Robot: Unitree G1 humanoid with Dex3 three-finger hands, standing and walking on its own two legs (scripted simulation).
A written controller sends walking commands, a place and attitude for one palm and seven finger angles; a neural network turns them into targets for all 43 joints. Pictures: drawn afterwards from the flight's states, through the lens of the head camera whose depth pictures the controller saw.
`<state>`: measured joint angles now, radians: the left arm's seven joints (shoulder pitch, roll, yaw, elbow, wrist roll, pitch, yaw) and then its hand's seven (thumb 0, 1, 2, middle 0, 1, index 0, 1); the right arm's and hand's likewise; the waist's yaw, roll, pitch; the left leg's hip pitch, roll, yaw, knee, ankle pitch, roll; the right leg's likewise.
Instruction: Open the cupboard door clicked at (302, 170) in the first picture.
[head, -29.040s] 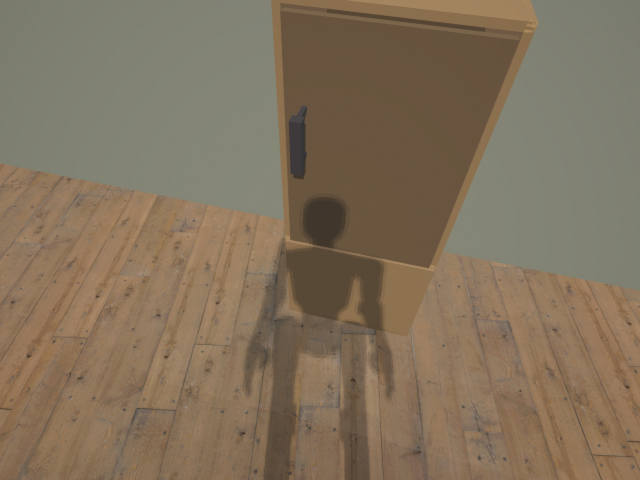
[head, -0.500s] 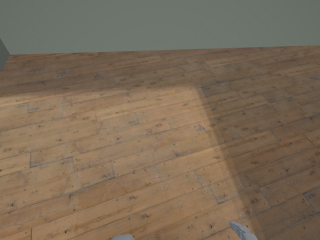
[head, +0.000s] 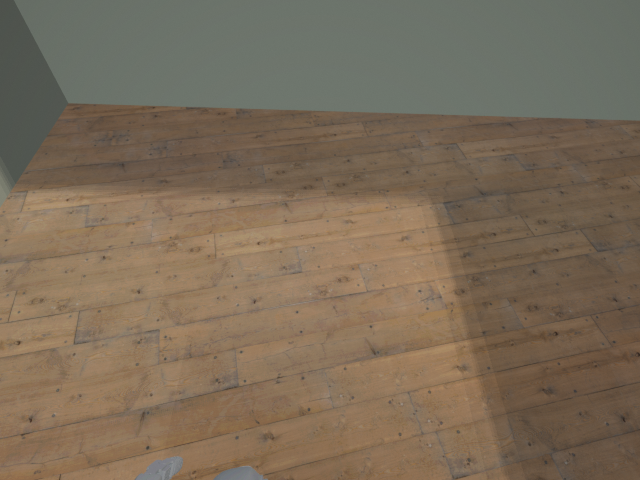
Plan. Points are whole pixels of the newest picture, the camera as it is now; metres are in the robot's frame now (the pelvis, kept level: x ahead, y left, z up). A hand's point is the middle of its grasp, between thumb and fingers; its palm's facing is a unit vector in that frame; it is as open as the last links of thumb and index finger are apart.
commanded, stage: turn to face it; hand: left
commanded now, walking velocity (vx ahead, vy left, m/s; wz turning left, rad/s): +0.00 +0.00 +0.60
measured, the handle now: out of the picture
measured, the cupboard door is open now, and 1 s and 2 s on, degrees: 41 41 41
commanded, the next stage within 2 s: none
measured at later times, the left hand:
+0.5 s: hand out of the picture +0.10 +0.20 -0.15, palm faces +0.30 -0.90 -0.31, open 7.4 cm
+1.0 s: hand out of the picture +0.02 +0.19 -0.17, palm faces +0.61 -0.75 -0.26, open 7.4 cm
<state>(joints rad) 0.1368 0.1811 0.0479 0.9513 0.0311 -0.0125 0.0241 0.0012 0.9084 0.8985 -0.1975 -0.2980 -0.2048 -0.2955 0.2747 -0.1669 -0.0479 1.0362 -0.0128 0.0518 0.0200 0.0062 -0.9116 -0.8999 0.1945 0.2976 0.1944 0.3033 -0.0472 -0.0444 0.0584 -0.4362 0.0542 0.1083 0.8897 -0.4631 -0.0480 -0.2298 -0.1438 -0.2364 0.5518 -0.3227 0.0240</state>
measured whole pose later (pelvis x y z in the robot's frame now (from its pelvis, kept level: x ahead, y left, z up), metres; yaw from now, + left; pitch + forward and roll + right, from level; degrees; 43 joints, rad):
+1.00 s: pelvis +0.09 -0.02 +0.00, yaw +36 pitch +2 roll +0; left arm 0.17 0.25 0.08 0.91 0.02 0.06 0.01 0.01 0.91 0.90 -0.20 -0.30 -0.20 -0.30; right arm 0.14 -0.21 -0.04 0.91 -0.02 0.03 0.01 0.00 -0.90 -0.90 0.20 0.30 0.20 0.30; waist 0.01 -0.03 0.10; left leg -0.28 0.00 -0.01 0.54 -0.30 0.01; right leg -0.49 -0.09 -0.03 1.06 -0.45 0.09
